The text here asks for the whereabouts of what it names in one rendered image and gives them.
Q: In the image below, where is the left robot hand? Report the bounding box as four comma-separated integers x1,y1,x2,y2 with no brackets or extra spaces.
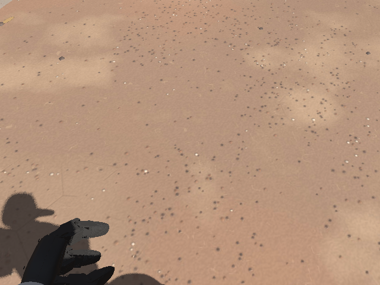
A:
21,218,115,285

